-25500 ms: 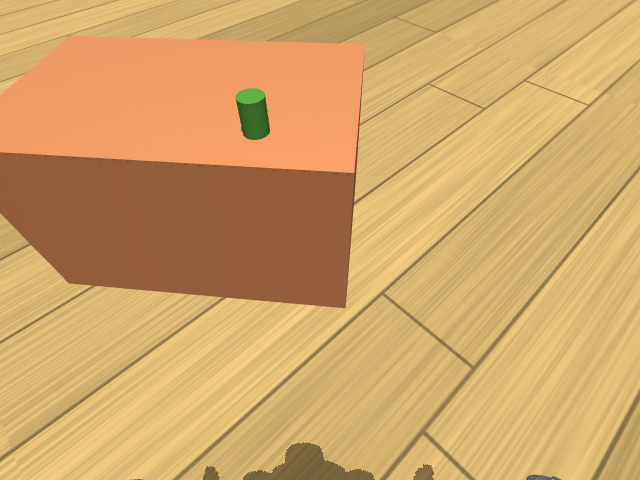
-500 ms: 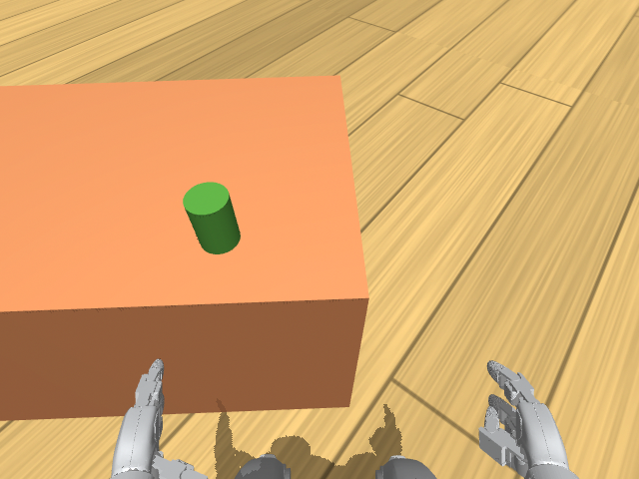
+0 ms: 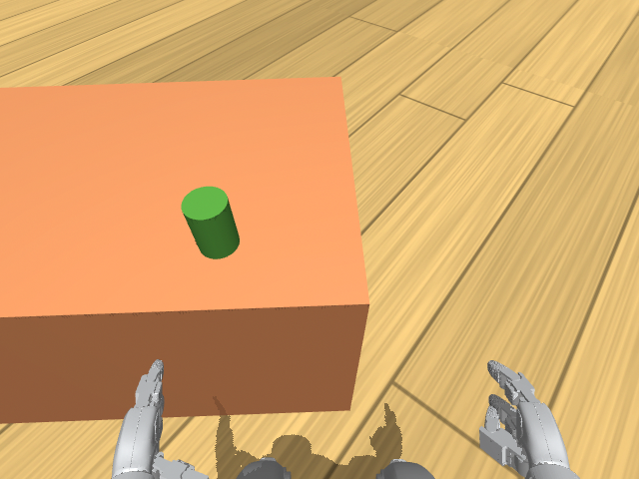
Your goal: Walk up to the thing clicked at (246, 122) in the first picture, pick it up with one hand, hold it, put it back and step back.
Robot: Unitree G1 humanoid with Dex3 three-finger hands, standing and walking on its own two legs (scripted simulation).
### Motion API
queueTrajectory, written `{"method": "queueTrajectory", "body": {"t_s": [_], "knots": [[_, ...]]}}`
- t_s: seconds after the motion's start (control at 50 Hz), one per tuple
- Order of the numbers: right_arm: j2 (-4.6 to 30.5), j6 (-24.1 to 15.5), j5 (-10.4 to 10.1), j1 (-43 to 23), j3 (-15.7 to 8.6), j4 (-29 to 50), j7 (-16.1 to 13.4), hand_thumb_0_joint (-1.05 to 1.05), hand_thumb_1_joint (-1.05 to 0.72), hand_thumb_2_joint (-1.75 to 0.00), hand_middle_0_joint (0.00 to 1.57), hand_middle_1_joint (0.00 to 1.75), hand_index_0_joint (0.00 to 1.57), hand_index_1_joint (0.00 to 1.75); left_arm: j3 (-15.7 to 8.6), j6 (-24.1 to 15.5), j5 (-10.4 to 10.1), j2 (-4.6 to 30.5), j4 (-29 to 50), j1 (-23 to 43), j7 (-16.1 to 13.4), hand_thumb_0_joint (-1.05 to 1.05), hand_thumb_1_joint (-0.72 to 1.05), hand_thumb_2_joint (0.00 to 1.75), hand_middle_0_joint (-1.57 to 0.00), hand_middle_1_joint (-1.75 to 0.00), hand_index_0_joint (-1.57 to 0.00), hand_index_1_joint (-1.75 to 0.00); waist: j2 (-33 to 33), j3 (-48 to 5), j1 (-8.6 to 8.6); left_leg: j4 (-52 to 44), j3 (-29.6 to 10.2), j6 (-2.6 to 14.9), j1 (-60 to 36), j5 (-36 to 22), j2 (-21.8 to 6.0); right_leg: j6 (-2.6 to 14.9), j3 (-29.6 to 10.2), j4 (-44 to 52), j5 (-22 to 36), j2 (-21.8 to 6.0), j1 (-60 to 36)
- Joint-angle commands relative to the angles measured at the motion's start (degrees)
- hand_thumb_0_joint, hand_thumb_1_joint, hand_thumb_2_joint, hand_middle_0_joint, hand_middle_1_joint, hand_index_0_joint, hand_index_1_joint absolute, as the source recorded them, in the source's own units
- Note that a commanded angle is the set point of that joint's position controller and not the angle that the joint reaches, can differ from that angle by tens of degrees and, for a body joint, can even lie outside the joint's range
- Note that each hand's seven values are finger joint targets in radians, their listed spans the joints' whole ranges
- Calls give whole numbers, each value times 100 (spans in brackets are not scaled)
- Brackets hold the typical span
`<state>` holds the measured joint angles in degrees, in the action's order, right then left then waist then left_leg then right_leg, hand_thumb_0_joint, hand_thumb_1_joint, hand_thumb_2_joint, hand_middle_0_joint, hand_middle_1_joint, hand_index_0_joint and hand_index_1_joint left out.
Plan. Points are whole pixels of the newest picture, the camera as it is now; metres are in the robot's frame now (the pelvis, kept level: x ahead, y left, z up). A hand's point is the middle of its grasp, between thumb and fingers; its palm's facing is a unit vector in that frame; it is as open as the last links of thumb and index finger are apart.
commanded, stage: home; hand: left
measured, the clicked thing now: (212, 223) +0.49 +0.20 -0.01
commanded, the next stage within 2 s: stand in 0.66 s
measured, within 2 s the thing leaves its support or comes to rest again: neither
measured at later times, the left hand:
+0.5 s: hand (180, 461) +0.15 +0.20 -0.08, palm faces -0.04 -0.93 -0.37, open 17.6 cm
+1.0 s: hand out of the picture +0.04 +0.25 -0.11, palm faces -0.01 -0.94 -0.35, open 14.8 cm
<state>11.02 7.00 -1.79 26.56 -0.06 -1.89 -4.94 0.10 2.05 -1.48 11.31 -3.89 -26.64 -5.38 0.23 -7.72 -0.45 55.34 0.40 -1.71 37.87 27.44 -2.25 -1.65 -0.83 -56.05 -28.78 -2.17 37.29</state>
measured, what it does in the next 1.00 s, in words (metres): stands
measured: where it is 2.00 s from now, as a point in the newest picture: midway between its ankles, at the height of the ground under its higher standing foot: outside the picture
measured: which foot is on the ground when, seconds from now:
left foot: down 0.00-1.00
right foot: down 0.00-1.00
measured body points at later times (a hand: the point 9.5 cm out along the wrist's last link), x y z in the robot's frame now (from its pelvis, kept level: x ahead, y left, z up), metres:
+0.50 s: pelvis -0.01 +0.00 +0.01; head +0.03 +0.00 +0.46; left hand +0.15 +0.25 -0.06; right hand +0.14 -0.26 -0.09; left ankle +0.00 +0.14 -0.68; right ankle -0.01 -0.14 -0.68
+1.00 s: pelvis -0.01 +0.00 +0.04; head -0.01 +0.00 +0.49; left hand +0.04 +0.30 -0.08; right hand +0.06 -0.29 -0.09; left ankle +0.00 +0.14 -0.68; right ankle -0.01 -0.14 -0.68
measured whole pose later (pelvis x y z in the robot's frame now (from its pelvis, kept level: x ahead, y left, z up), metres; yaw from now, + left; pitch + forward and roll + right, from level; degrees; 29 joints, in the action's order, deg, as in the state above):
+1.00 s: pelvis -0.01 +0.00 +0.04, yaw +0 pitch -2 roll +0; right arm 18.1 -0.3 1.9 10.8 -1.2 -57.7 -0.1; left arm -0.2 -0.4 1.2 19.0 -56.5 -13.2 -0.6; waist -0.3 2.1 -0.4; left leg 35.8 0.5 -1.5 15.6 18.1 -2.2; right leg -1.3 0.0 -36.2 -19.2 -2.0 14.8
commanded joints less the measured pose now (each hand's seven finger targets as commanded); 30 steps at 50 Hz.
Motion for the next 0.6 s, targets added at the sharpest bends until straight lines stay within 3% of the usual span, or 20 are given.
{"method": "queueTrajectory", "body": {"t_s": [0.0, 0.1, 0.12, 0.18, 0.2, 0.22, 0.24, 0.26, 0.36, 0.38, 0.4, 0.44, 0.5, 0.58], "knots": [[576, -306, 24, -66, -355, 1084, -64, 0, -90, -90, 20, 30, 20, 30, -290, -342, 32, 522, 1014, 185, -73, 0, -57, 4, -5, -5, -5, -5, 68, -364, 57, -809, 251, 164, -508, -1408, 175, 112, 270, 909, 1557, 188, -315], [574, -274, 39, -86, -364, 1182, -60, 0, -90, -90, 20, 30, 20, 30, -364, -362, 36, 588, 1079, 85, -69, 0, -57, 4, -5, -5, -5, -5, 19, -589, 2, -766, 236, 161, -538, -1497, 180, 117, 267, 884, 1623, 172, -417], [814, -291, -5, -468, -318, -444, -122, 0, -90, -90, 20, 30, 20, 30, -592, -297, 65, 713, 947, -274, -189, 0, -56, 5, -5, -5, -5, -5, 93, -372, 21, -669, 121, 168, -494, -1370, 160, 119, 317, 925, 1564, 266, -439], [772, -477, -18, -626, -288, -200, -177, 0, -90, -90, 20, 30, 20, 30, -203, -202, 58, 480, 1280, -199, -200, 0, -57, 4, -5, -5, -5, -5, 18, -524, 113, -714, 133, 167, -640, -1417, 157, 129, 315, 966, 1609, 250, -485], [734, -485, -18, -617, -256, -376, -185, 0, -90, -90, 20, 30, 20, 30, -295, -175, 57, 580, 1340, -147, -243, 0, -58, 4, -5, -5, -5, -5, -101, -483, 99, -724, 144, 167, -650, -1404, 154, 138, 316, 978, 1611, 257, -468], [769, -511, -17, -714, -275, -547, -210, 0, -90, -90, 20, 30, 20, 30, -184, -157, 70, 513, 1201, -114, -251, 0, -55, 5, -5, -5, -5, -5, -195, -291, 178, -721, 176, 166, -641, -1376, 155, 140, 310, 1004, 1589, 250, -339], [720, -550, -9, -722, -228, -667, -234, 0, -90, -90, 20, 30, 20, 30, -329, -145, 71, 639, 1221, -159, -281, 0, -56, 4, -5, -5, -5, -5, -194, -368, 129, -703, 163, 173, -645, -1422, 141, 135, 314, 1019, 1636, 248, -408], [777, -594, -1, -779, -277, -773, -243, 0, -90, -90, 20, 30, 20, 30, -222, -139, 79, 544, 1238, -56, -281, 0, -56, 5, -5, -5, -5, -5, -157, -382, 218, -702, 148, 169, -694, -1490, 116, 136, 323, 991, 1705, 263, -392], [801, -802, 30, -1063, -286, -1101, -326, 0, -90, -90, 20, 30, 20, 30, -333, 6, 82, 693, 1407, 15, -350, 0, -58, 3, -5, -5, -5, -4, -109, -497, 171, -694, 102, 188, -746, -1456, 122, 125, 361, 1065, 1659, 251, -498], [1644, -775, 754, -1397, -515, -2512, -35, 0, -90, -90, 20, 30, 20, 30, -513, -212, 804, 1654, -604, 737, -65, 0, -58, 3, -5, -5, -5, -5, 149, 312, 87, -799, -178, 388, -1199, -1735, -86, 578, -34, 1238, 1857, -105, -1094], [1656, -781, 839, -1292, -568, -2731, 73, 0, -90, -90, 20, 30, 20, 30, -591, -305, 791, 1652, -1254, 629, 79, 0, -59, 3, -5, -5, -5, -4, 184, -61, 142, -729, -138, 529, -1537, -1993, -113, 664, -135, 1120, 2230, -159, -1197], [1631, -826, 750, -1398, -506, -2913, 210, 0, -90, -90, 20, 30, 20, 30, -496, -396, 695, 1604, -1540, 712, 200, 0, -58, 4, -5, -5, -5, -5, 30, 46, 85, -879, -331, 625, -1371, -2210, -96, 725, -261, 1090, 2134, -162, -1245], [1597, -888, 479, -1562, -496, -3231, 395, 0, -90, -90, 20, 30, 20, 30, -404, -515, 486, 1643, -2094, 975, 328, 0, -59, 3, -5, -4, -5, -4, 222, 138, 2, -1098, -355, 612, -1399, -1628, -56, 736, -413, 1397, 1687, -223, -1413], [1595, -907, 445, -1606, -531, -3662, 447, 0, -90, -90, 20, 30, 20, 30, -430, -498, 430, 1785, -2775, 1338, 372, 0, -58, 3, -5, -5, -5, -5, 193, 318, 68, -1349, -421, 578, -1644, -1248, -73, 691, -540, 1671, 1298, -249, -1276]]}}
